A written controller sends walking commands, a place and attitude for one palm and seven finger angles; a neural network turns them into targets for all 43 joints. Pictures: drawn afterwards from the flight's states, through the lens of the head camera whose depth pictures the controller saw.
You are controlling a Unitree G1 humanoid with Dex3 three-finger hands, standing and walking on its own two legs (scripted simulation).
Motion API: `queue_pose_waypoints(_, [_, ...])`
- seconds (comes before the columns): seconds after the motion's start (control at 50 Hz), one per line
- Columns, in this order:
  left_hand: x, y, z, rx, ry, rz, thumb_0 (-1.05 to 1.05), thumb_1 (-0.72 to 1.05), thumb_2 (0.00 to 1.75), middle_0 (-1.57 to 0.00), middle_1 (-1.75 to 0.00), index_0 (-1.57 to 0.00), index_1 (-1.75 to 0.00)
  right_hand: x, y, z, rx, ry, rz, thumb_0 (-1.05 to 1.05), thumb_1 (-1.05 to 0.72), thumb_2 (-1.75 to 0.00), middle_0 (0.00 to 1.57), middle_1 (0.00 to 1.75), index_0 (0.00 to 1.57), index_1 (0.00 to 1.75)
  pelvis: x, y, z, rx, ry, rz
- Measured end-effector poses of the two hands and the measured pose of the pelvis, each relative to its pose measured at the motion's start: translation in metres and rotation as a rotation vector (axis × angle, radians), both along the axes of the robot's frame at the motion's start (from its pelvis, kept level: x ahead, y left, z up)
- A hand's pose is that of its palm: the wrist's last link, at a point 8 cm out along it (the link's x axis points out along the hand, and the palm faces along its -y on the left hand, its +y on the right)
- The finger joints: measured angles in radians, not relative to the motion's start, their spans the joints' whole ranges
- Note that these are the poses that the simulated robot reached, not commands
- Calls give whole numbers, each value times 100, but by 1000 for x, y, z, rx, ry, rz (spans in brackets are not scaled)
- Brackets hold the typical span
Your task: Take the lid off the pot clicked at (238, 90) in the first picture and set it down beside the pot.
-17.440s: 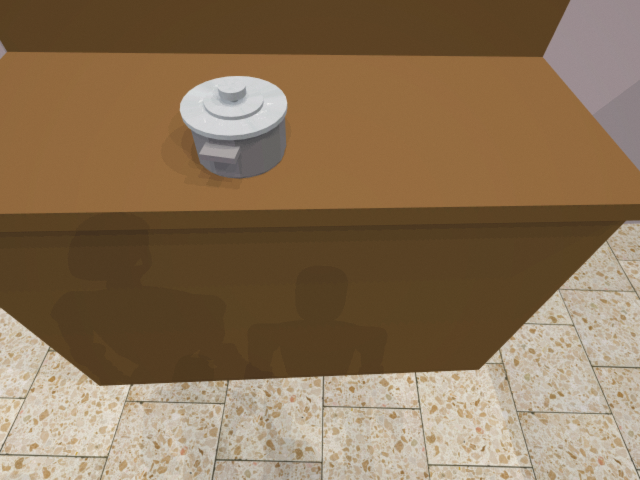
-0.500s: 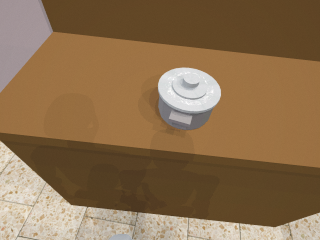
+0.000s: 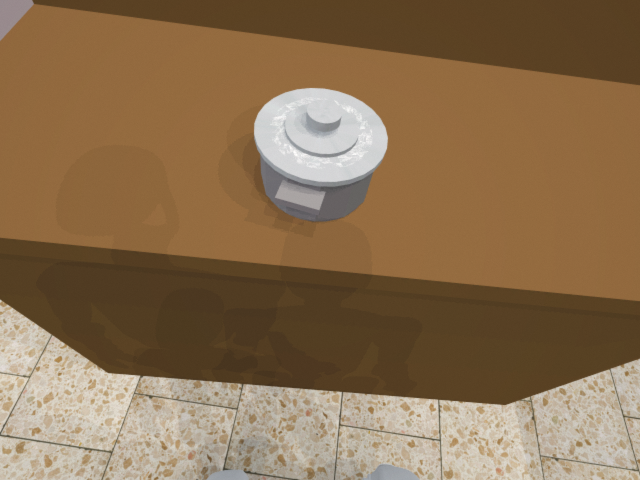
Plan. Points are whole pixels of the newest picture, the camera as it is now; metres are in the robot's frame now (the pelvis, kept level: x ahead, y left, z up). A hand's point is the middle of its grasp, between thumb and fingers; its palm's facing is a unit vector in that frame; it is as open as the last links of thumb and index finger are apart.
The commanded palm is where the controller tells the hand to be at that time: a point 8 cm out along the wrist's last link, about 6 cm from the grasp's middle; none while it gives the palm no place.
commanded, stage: shuffle to correct the standing spot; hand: left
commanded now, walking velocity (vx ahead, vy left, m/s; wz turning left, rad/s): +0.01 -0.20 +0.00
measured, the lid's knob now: (324, 115) +0.48 +0.04 +0.16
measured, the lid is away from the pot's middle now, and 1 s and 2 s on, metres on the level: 0.00 0.00 0.00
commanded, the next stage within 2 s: come to a stop and stand still in 0.14 s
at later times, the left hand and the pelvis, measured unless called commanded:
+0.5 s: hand out of the picture +0.02 +0.09 -0.17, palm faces +0.03 -0.98 -0.21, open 7.3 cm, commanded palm none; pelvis +0.01 -0.09 +0.00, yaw +2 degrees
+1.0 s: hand out of the picture +0.00 +0.15 -0.18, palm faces +0.04 -0.98 -0.21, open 7.4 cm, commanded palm none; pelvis -0.02 -0.04 +0.00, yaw +1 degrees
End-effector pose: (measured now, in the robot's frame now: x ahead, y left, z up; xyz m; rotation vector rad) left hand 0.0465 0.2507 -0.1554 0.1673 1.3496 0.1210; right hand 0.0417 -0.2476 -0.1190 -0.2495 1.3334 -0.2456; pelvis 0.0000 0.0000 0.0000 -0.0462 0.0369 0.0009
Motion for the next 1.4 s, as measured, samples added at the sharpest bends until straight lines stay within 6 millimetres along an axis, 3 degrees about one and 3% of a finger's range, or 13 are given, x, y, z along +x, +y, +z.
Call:
queue_pose_waypoints(0.08, [-2, -29, 1, 35, 11, -21, 1, 91, 90, -20, -30, -20, -30, 2, -35, -21, 22, -11, -35, 0, -92, -89, 20, 30, 20, 30, 2, -25, -11, 15, -15, 7])
queue_pose_waypoints(0.14, [-4, -50, 8, 30, 7, -27, 1, 91, 90, -20, -30, -20, -30, 1, -48, -20, 31, 4, -45, 0, -92, -89, 20, 30, 20, 30, 6, -35, -6, 22, -20, 22])
queue_pose_waypoints(0.32, [-5, -85, -10, -14, -9, 12, 1, 92, 90, -20, -30, -20, -30, -7, -54, -9, 34, -10, -15, 0, -91, -89, 20, 30, 19, 30, 8, -67, -6, 49, -37, 5])
queue_pose_waypoints(0.44, [-17, -107, 7, 15, -22, 39, 1, 93, 90, -20, -30, -20, -30, -16, -63, -23, 97, 40, -5, 1, -94, -89, 20, 30, 20, 30, 6, -87, -2, 44, -46, 22])
queue_pose_waypoints(0.52, [-32, -118, 18, 25, 5, 38, 1, 93, 90, -20, -30, -20, -30, -19, -70, -22, 125, 43, -10, 1, -94, -89, 20, 30, 20, 30, 8, -95, 4, 44, -37, 26])
queue_pose_waypoints(0.62, [-47, -126, 18, 9, 35, 53, 1, 92, 90, -20, -30, -20, -30, -26, -73, -18, 120, 56, -1, 0, -93, -89, 20, 30, 19, 30, 5, -96, 6, 35, -31, 22])
queue_pose_waypoints(0.8, [-59, -114, 11, -10, 36, 51, 1, 91, 90, -20, -30, -20, -30, -37, -58, -15, 106, 43, 1, 0, -92, -89, 20, 30, 19, 30, -4, -78, 5, 26, -38, 8])
queue_pose_waypoints(0.96, [-57, -65, 5, 19, -29, 41, 1, 91, 90, -20, -30, -20, -30, -27, -26, -17, 93, -86, 15, 0, -92, -89, 20, 30, 19, 30, -19, -43, -3, 30, -75, 14])
queue_pose_waypoints(1.12, [-57, -30, 10, 41, -66, 27, 1, 91, 90, -20, -30, -20, -30, -33, -5, -12, 88, -108, 39, 0, -93, -89, 20, 30, 20, 30, -33, -20, -2, 34, -75, 7])
queue_pose_waypoints(1.24, [-72, -23, 11, 38, -21, 25, 1, 91, 90, -20, -30, -20, -30, -43, 2, -12, 92, -78, 29, 0, -92, -89, 20, 30, 20, 30, -35, -13, 0, 37, -66, 2])
queue_pose_waypoints(1.4, [-87, -34, 8, 8, 39, 36, 1, 91, 90, -20, -30, -20, -30, -55, 5, -12, 97, -27, 12, 0, -92, -89, 20, 30, 20, 30, -30, -14, 2, 39, -64, 1])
